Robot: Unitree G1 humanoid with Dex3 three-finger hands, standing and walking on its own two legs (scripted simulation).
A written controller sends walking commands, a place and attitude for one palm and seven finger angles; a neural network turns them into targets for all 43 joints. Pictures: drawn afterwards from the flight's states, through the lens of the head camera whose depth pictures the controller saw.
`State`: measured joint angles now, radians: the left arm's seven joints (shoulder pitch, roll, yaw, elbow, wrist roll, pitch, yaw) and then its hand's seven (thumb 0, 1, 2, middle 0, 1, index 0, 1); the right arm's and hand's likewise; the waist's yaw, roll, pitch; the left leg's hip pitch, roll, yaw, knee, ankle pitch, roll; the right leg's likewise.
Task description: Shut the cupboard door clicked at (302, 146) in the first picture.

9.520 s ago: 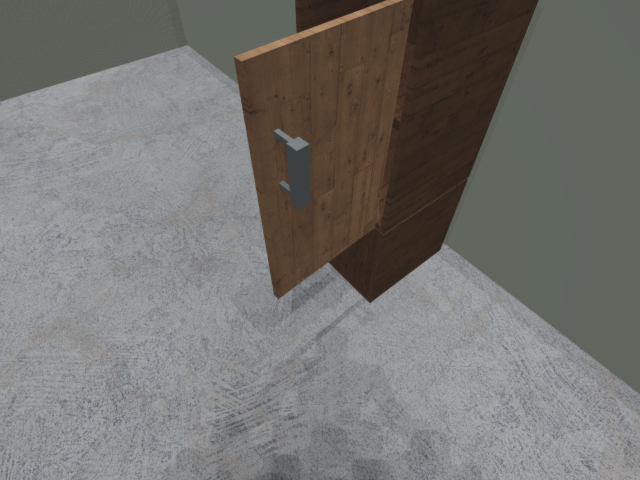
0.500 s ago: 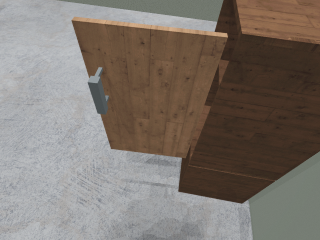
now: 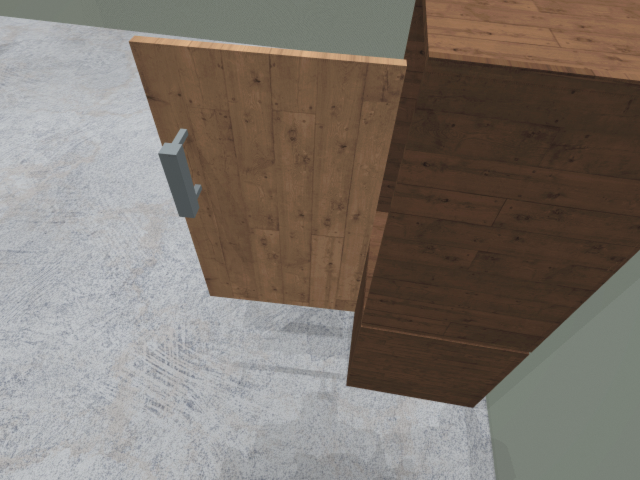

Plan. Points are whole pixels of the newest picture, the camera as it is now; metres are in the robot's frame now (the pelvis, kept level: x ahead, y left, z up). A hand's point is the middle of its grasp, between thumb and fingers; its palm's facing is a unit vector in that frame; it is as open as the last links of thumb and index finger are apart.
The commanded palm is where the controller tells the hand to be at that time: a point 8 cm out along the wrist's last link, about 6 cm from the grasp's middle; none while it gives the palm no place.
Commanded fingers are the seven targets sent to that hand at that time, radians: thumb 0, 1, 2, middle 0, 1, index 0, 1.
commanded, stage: come to a stop and stand still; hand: left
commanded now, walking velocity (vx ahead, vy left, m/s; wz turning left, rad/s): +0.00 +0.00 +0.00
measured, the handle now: (185, 173) +0.52 +0.25 +0.08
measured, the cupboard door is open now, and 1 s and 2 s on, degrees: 93 93 93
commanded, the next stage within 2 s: look again from close up in 0.78 s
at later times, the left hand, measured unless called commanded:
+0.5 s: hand out of the picture -0.01 +0.22 -0.17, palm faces -0.01 -0.98 -0.22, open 7.4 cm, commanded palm none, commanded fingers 0.00 0.90 0.90 -0.20 -0.30 -0.20 -0.30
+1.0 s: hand out of the picture +0.02 +0.24 -0.16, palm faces -0.03 -0.97 -0.23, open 7.4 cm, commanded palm none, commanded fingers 0.00 0.90 0.90 -0.20 -0.30 -0.20 -0.30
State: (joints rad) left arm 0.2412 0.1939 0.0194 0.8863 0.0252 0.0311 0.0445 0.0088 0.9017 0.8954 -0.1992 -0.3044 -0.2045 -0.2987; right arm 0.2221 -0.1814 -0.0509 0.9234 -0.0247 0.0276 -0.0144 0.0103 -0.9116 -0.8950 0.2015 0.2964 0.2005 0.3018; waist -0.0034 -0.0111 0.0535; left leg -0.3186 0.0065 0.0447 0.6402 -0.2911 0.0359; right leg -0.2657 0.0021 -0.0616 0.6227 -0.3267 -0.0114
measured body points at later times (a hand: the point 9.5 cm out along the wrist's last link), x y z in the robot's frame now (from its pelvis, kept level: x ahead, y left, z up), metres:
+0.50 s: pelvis -0.02 +0.03 +0.01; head +0.00 +0.05 +0.46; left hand -0.01 +0.27 -0.15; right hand +0.01 -0.22 -0.13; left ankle +0.03 +0.10 -0.72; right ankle +0.01 -0.11 -0.72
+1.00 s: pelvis +0.00 +0.04 +0.02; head +0.02 +0.05 +0.47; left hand +0.02 +0.29 -0.14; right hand +0.06 -0.21 -0.13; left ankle +0.03 +0.10 -0.72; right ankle +0.01 -0.11 -0.72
